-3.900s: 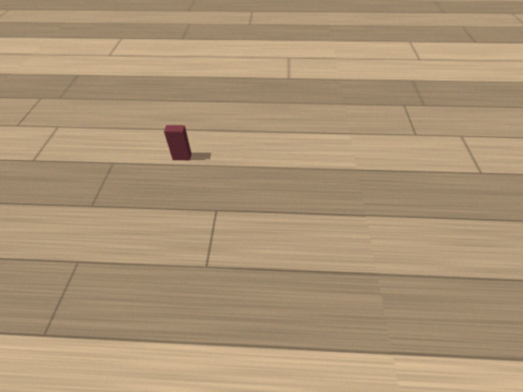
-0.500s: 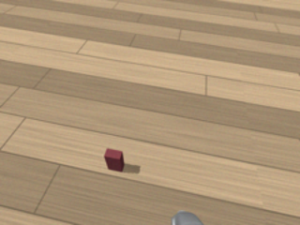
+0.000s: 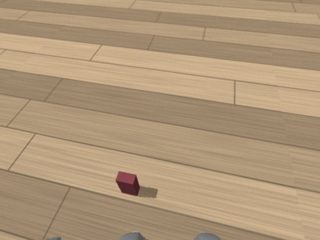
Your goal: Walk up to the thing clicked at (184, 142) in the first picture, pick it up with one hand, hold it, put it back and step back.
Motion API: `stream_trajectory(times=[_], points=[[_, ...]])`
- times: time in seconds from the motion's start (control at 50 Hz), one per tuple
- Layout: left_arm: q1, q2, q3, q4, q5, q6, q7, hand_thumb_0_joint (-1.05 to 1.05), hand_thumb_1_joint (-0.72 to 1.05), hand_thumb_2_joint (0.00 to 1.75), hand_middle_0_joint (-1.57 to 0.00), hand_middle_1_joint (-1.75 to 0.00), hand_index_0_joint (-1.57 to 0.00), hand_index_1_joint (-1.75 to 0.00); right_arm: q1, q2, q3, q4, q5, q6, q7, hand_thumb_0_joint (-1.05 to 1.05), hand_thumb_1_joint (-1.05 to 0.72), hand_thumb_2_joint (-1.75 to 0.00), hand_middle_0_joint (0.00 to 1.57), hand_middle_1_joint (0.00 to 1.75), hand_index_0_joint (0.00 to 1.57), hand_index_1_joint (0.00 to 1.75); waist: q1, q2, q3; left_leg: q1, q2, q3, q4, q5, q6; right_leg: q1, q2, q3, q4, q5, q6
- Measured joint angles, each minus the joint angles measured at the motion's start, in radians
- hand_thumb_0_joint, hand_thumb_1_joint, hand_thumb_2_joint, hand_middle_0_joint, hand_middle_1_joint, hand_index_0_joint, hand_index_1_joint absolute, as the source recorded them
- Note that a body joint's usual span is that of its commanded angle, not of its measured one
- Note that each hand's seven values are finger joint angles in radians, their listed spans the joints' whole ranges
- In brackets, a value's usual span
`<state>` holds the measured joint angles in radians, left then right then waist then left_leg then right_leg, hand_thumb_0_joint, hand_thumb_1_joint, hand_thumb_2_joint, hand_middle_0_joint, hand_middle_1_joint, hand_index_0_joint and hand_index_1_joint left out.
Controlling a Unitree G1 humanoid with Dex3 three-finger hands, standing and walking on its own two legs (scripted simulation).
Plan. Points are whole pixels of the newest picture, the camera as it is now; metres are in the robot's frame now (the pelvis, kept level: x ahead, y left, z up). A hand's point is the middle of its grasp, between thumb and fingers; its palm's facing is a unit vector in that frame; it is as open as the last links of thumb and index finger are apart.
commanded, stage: walk up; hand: left
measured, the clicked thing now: (128, 184) +0.48 +0.22 -0.65
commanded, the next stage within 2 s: stand in 1.26 s
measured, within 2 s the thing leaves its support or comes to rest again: neither
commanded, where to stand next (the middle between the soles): +0.13 +0.00 m, yaw +0 degrees
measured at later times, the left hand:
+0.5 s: hand out of the picture +0.09 +0.27 -0.13, palm faces +0.01 -0.94 -0.35, open 7.4 cm
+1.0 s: hand out of the picture +0.11 +0.26 -0.13, palm faces -0.02 -0.94 -0.33, open 7.4 cm
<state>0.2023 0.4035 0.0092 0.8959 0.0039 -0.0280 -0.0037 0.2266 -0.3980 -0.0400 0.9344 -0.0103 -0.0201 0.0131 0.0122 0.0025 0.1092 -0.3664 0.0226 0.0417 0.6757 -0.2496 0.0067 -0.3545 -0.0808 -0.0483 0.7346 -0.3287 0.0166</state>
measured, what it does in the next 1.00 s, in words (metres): stands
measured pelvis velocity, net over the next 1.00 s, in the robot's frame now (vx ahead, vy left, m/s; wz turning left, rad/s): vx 0.03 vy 0.01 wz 0.01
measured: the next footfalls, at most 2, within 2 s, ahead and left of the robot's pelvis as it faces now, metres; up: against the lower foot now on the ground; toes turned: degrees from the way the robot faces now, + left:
none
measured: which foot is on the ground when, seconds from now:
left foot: down 0.00-1.00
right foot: down 0.00-1.00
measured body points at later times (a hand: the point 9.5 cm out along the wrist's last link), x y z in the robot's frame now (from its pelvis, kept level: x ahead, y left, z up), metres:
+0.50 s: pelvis +0.02 +0.00 +0.03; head +0.04 +0.00 +0.48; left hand +0.09 +0.31 -0.10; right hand +0.16 -0.29 -0.10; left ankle +0.06 +0.12 -0.71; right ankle +0.04 -0.13 -0.71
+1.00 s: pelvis +0.03 +0.01 +0.03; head +0.05 +0.01 +0.48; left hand +0.11 +0.31 -0.10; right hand +0.10 -0.30 -0.10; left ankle +0.06 +0.12 -0.71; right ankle +0.04 -0.13 -0.71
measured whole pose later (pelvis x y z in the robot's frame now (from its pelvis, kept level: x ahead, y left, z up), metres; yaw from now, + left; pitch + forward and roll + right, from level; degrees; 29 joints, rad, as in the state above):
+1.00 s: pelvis +0.03 +0.01 +0.03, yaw +1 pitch -2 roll +0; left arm 0.08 0.35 0.01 1.17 0.01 -0.01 -0.01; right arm 0.09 -0.35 -0.01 1.18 -0.01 0.00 0.02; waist -0.01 0.00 0.05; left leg -0.17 0.02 0.03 0.33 -0.13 0.00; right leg -0.13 -0.05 -0.03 0.32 -0.17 0.03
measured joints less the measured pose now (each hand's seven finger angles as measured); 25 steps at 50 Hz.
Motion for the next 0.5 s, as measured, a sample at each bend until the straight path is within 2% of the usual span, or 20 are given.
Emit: stream_trajectory(times=[0.06, 0.1, 0.12, 0.18, 0.3, 0.5], points=[[-0.029, -0.009, -0.002, 0.039, -0.011, 0.021, 0.005, 0.0, 0.9, 0.9, -0.21, -0.3, -0.2, -0.3, -0.027, 0.01, 0.011, 0.023, 0.002, 0.006, 0.002, 0.0, -0.9, -0.9, 0.2, 0.3, 0.2, 0.3, -0.005, -0.01, -0.003, -0.006, 0.003, -0.006, 0.024, -0.028, 0.001, 0.005, 0.025, 0.021, 0.009, -0.069, -0.02], [-0.039, -0.012, -0.004, 0.064, -0.01, 0.02, 0.004, 0.0, 0.91, 0.9, -0.21, -0.3, -0.2, -0.3, -0.046, 0.018, 0.021, 0.039, 0.003, 0.012, 0.002, 0.0, -0.9, -0.9, 0.2, 0.3, 0.2, 0.3, -0.007, -0.013, -0.008, -0.001, 0.009, -0.013, 0.016, -0.03, -0.001, 0.026, 0.038, 0.021, -0.034, -0.015, -0.021], [-0.042, -0.014, -0.005, 0.077, -0.009, 0.017, 0.003, 0.0, 0.91, 0.9, -0.21, -0.3, -0.2, -0.3, -0.056, 0.022, 0.026, 0.047, 0.005, 0.014, 0.003, 0.0, -0.9, -0.9, 0.2, 0.3, 0.2, 0.3, -0.006, -0.015, -0.011, 0.003, 0.01, -0.016, 0.01, -0.029, -0.003, 0.037, 0.039, 0.019, -0.059, 0.022, -0.012], [-0.047, -0.02, -0.011, 0.118, -0.004, 0.012, -0.001, 0.0, 0.91, 0.9, -0.21, -0.3, -0.2, -0.3, -0.087, 0.032, 0.036, 0.071, 0.008, 0.017, 0.005, 0.0, -0.9, -0.9, 0.2, 0.3, 0.2, 0.3, -0.003, -0.018, -0.02, 0.024, 0.01, -0.018, -0.031, -0.015, -0.007, 0.062, 0.04, 0.015, -0.107, 0.036, 0.006], [-0.067, -0.031, -0.021, 0.186, -0.008, 0.006, -0.002, 0.0, 0.91, 0.9, -0.21, -0.3, -0.2, -0.3, -0.145, 0.041, 0.049, 0.117, 0.014, 0.009, 0.006, 0.0, -0.9, -0.9, 0.2, 0.3, 0.2, 0.3, 0.01, -0.008, -0.026, 0.077, 0.008, -0.017, -0.118, 0.02, -0.007, 0.118, 0.041, 0.013, -0.199, 0.07, 0.011], [-0.113, -0.039, -0.018, 0.251, -0.004, 0.005, -0.001, 0.0, 0.91, 0.9, -0.21, -0.3, -0.2, -0.3, -0.215, 0.043, 0.042, 0.181, 0.016, 0.015, 0.006, 0.0, -0.9, -0.9, 0.2, 0.3, 0.2, 0.3, 0.014, 0.008, -0.037, 0.155, 0.0, -0.012, -0.253, 0.082, -0.008, 0.189, 0.037, 0.013, -0.321, 0.127, 0.013]])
